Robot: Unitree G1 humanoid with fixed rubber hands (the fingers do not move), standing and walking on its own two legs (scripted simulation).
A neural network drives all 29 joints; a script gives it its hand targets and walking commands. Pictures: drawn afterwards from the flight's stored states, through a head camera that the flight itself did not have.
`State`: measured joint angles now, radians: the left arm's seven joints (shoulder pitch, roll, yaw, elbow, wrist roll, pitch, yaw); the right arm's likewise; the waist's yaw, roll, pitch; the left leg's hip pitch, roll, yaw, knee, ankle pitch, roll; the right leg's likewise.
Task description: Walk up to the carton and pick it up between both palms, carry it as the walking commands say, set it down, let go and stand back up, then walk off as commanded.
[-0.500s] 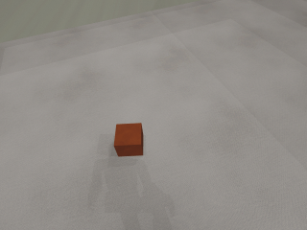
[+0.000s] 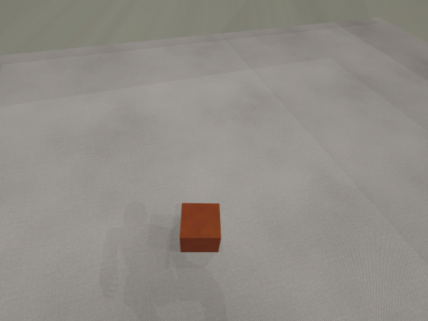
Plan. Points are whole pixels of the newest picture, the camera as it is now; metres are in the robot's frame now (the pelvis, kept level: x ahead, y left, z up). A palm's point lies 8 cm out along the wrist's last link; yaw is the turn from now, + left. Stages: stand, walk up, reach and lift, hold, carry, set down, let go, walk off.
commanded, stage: walk up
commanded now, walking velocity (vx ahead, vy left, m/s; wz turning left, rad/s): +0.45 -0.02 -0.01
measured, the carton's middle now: (200, 227) +0.66 +0.01 -0.70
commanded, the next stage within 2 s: stand in 1.58 s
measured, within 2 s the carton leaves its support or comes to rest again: neither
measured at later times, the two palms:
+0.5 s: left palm (107, 285) +0.24 +0.22 -0.15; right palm (322, 291) +0.22 -0.26 -0.15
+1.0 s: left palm (99, 273) +0.27 +0.25 -0.15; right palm (293, 247) +0.32 -0.21 -0.14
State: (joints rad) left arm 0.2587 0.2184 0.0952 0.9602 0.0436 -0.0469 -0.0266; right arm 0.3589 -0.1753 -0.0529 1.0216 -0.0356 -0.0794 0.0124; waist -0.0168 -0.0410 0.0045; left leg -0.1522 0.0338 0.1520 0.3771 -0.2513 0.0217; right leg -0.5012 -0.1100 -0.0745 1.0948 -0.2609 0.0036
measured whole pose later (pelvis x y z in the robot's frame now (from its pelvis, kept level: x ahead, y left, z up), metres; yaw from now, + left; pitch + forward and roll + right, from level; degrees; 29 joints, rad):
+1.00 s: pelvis +0.26 +0.02 -0.01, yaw +0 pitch +0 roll -1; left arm 0.26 0.16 0.04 1.06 0.01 0.03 0.04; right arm 0.18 -0.16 -0.03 1.00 -0.02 0.01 -0.04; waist 0.00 0.00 0.02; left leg -0.32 0.00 0.10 0.45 -0.13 0.06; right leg -0.21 -0.01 -0.04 0.57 -0.39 0.01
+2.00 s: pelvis +0.25 +0.01 +0.00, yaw -1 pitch +0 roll -1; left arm 0.36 0.12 0.00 1.17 0.02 -0.01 0.03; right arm 0.32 -0.13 -0.01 1.13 -0.02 0.01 -0.03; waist 0.00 0.00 0.00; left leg -0.31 0.01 0.07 0.40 -0.09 0.04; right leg -0.17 0.00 -0.05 0.43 -0.26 0.00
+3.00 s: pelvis +0.28 +0.00 -0.02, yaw -2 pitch +6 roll +0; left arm 0.25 0.18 -0.06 0.93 -0.10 0.15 0.06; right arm 0.21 -0.18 0.05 0.92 0.09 0.15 -0.06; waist 0.02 -0.02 -0.06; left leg -0.48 0.02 0.06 0.59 -0.24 0.03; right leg -0.33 0.00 -0.04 0.61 -0.38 -0.02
